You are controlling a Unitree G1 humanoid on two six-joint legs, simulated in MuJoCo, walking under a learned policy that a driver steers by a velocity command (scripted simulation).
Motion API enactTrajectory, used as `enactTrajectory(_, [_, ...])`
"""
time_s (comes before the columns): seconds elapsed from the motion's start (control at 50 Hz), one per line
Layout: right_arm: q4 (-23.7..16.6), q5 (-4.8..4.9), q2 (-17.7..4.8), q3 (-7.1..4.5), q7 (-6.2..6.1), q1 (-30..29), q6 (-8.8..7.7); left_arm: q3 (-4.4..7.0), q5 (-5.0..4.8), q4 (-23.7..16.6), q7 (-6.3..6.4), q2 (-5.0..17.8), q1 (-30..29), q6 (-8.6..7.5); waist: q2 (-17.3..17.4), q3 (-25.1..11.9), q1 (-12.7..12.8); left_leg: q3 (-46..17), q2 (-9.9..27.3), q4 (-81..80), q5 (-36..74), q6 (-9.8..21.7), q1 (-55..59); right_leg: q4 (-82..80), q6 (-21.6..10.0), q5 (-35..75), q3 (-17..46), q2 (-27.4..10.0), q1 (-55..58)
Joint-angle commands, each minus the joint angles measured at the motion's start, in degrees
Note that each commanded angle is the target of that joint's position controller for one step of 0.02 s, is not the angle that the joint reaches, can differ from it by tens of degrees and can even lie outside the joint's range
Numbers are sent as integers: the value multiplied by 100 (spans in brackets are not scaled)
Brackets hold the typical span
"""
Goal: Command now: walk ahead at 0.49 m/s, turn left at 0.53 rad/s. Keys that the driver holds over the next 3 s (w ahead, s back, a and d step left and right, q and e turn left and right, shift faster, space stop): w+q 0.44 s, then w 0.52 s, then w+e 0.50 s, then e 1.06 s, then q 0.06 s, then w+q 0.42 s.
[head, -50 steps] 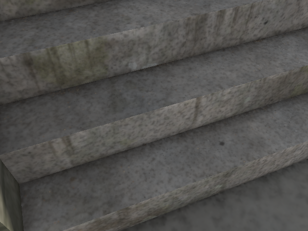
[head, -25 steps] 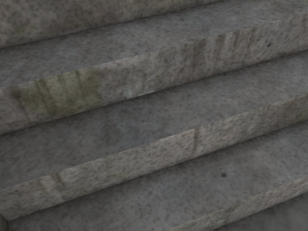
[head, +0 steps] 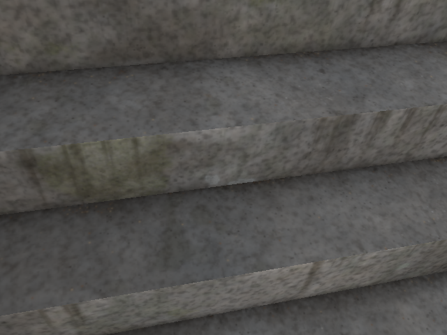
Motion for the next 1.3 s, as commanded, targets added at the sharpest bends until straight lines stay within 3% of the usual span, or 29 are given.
enactTrajectory(0.02, [-341, 87, -789, -168, -184, 485, -4, -44, -109, -491, 74, 55, 197, 34, 909, -74, 112, -2059, 1653, -482, 506, 1321, 728, 1931, 218, -561, -155, 91, -1415])
enactTrajectory(0.14, [174, 201, -618, -203, -292, 1732, 93, -482, -173, -1650, -56, -512, -1416, -270, 1270, 732, -435, -2727, 2385, -224, 193, 730, 3119, 3816, 7, -2713, 233, -194, -5476])
enactTrajectory(0.22, [-635, 457, -1070, -255, -283, 29, 275, -858, 354, -2920, -169, -788, -2035, -211, 665, 95, 382, -1686, 1449, -2698, 305, 597, -2465, -1180, -348, -580, -1083, -195, 1363])
enactTrajectory(0.24, [-464, 415, -1218, -327, -306, 260, 294, -687, 249, -2737, -64, -658, -1477, -140, 1173, -746, 628, -1511, 1504, -2614, 2049, 539, -2317, -1262, -325, -563, -1324, 164, 3122])
enactTrajectory(0.28, [-550, 238, -2163, -526, -219, -372, 118, 121, -25, -1941, 112, 860, 1240, -76, 1734, -2293, 2039, -847, 1445, 120, 9150, -17, 265, -2105, -480, -1419, -976, 714, 4293])
enactTrajectory(0.3, [-631, 138, -1979, -562, -231, -816, -37, 427, 39, -1541, 130, 1684, 2550, -79, 1209, -2719, 2517, -1383, 1355, 2322, 8646, -58, -91, -3948, -892, -1739, 1025, 252, 5411])
enactTrajectory(0.32, [-1150, 33, -303, -254, -58, -531, -203, 477, 298, -852, 133, 2321, 2946, -32, -4006, -3150, 1579, -1312, -545, 5048, 231, -184, -1811, -7344, -1581, -1079, 5035, -1630, 6307])
enactTrajectory(0.34, [-870, -64, -298, -232, 301, -36, -378, 325, 331, -1096, 207, 1610, 2355, -37, -2667, -3359, 1235, -2336, -610, 7729, -227, -174, -2479, -8314, -1846, -2540, 7313, -2289, 5899])
enactTrajectory(0.36, [-1497, -641, -274, -339, 419, -963, -296, 333, -124, -958, 215, 1001, 773, 380, -638, -1464, 474, -890, 258, 8139, 393, -183, -2895, -7955, -1409, -4714, 5900, -1772, 3612])
enactTrajectory(0.38, [-1617, -663, 64, -232, 408, -1244, -158, 176, -37, -598, 219, 416, 131, 517, -224, 57, 95, -280, 481, 8366, 844, -156, -3452, -7296, -1414, -5290, 4553, -1521, 2325])
enactTrajectory(0.44, [-1617, -354, 473, -56, 296, -985, 196, -2, 246, 401, 37, -596, 569, 318, 98, 540, -333, -55, 300, 9217, 1309, 26, -3888, -6312, -906, -3430, 1356, -1119, 1356])
enactTrajectory(0.52, [-1716, -181, 646, 55, 111, -1270, 107, 115, 157, 1051, -226, -312, 1279, -16, -83, 314, -230, -402, 222, 9734, 1379, 158, -5325, -7129, -794, -1399, 514, -1203, 2741])
enactTrajectory(0.54, [-1581, 291, -590, -78, 607, -1499, -10, 76, 542, 604, -356, -75, 358, 59, -535, -250, 176, -841, 128, 8619, 1835, 642, -5332, -7646, -1367, -1199, 511, -870, 2384])
enactTrajectory(0.6, [-1121, 50, -541, -82, 979, -1552, 32, 190, 591, 948, -464, 531, 852, 227, -407, -553, 538, -400, -97, 10138, 1561, 690, -5803, -8096, -2219, -415, 508, -1416, 3255])
enactTrajectory(0.68, [-1286, -29, 171, 346, 593, -2427, -17, -187, 716, 2053, -496, -309, 2785, 123, 108, -201, 862, -837, 242, 11080, 827, 1257, -9102, -8014, -1801, -384, 454, -1514, 6201])
enactTrajectory(0.78, [-1924, -35, 285, 548, 706, -3692, 334, -374, 962, 2418, -578, -423, 2951, 44, -132, -183, 701, 813, 1208, 9953, 709, 1318, -8631, -9193, -1676, -193, -445, -1371, 5188])
enactTrajectory(0.84, [-2263, -227, 326, 678, 729, -4553, 797, -369, 655, 2472, -816, -287, 2674, 28, -259, -301, 468, 1354, 1415, 7841, -337, 1247, -6229, -10129, -1758, 862, -996, -1283, 3672])
enactTrajectory(0.88, [-2001, -132, 269, 582, 967, -3752, 872, -234, 179, 2317, -952, 548, 2312, -118, -1227, -717, -243, 1883, 750, 7363, -512, 815, -4044, -9401, -2194, 6167, -1366, -1349, 3414])
enactTrajectory(0.94, [-1673, -123, -137, 456, 952, -2724, 744, 61, 72, 2508, -1006, 1226, 2403, -205, -1594, -1599, -701, 2000, -234, 3911, -1243, 498, -3216, -7580, -2233, 10891, -1140, -1422, 6218])
enactTrajectory(0.96, [-1154, -296, -502, 260, 778, -1288, 832, 139, 346, 2670, -1069, 920, 2399, -138, -980, -2153, -1137, 757, 121, 3146, 246, 882, -1257, -5747, -1952, 9570, -818, -1105, 4888])
enactTrajectory(0.98, [-274, -301, -687, -19, 236, 406, 473, 282, -595, 1977, -543, 485, 2982, -370, 182, -3178, -743, -2261, 1496, 2634, -2819, 1232, 904, -3699, -1432, 6777, -684, -362, 3586])
enactTrajectory(1.0, [185, -120, -1035, -224, -6, 327, 450, 355, -367, 1944, -454, 293, 2026, -346, 1071, -2615, -754, -4569, 1831, -77, -4860, 1286, 515, -1316, -1380, 1913, -19, 510, 1994])
enactTrajectory(1.02, [295, -550, -903, 54, 459, 1169, 337, 185, 42, 2140, -968, -529, 1860, -73, 2051, -1085, -1019, -4855, 2046, -274, -4009, 600, -314, 864, -1528, 3288, 2235, 927, -182])
enactTrajectory(1.04, [407, -17, -460, -171, 67, -827, 164, 226, 128, 1017, -514, -816, 1157, -259, 1341, -1264, 230, -3569, 2064, -40, -3597, 418, -633, 2048, -1381, 2071, 1108, 819, 706])
enactTrajectory(1.06, [439, -10, -96, -53, -32, -1354, -40, 171, 254, 706, -414, -851, 777, -243, 705, -794, 474, -2357, 1928, 692, -2930, 324, -1383, 2116, -1482, 2335, 899, 757, 255])
enactTrajectory(1.08, [513, -243, 43, 131, 496, -1124, -169, 81, -160, 1271, -635, -828, 716, -10, 762, 37, 167, -1746, 1770, 434, -1320, 449, -1766, 2732, -1964, 2436, 1832, 753, -1008])
enactTrajectory(1.12, [777, -477, 683, 362, 673, -1089, -172, 8, -8, 1137, -697, -748, 862, 223, 88, -392, 720, -1233, 1891, 285, -27, 417, -1298, 3212, -2383, 2451, 1561, 527, -1865])
enactTrajectory(1.22, [1050, -607, 817, 525, 678, -414, -294, -149, -120, 834, -654, -619, 1, 410, 649, -341, 986, 327, 1665, -494, -93, 223, -926, 4829, -2598, 1361, 624, 449, -3125])
enactTrajectory(1.3, [1167, -810, 168, 415, 789, 483, -287, -38, -319, -60, -479, -34, -1977, 569, 513, -731, 463, 1520, 1443, -1048, 1821, 142, -751, 1787, -2210, 1561, -523, 147, -2237])
Next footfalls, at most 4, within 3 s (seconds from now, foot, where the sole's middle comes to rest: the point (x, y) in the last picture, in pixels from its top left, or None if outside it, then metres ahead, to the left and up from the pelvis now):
0.30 right None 0.36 -0.20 -0.58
0.94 left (148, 245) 0.55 0.15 -0.37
1.40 right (203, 95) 0.82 0.02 -0.17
1.90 left None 0.99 0.28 0.04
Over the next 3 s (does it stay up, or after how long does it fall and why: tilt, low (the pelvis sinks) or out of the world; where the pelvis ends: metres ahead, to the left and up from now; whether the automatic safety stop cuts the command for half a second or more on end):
stays up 0.92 0.17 0.66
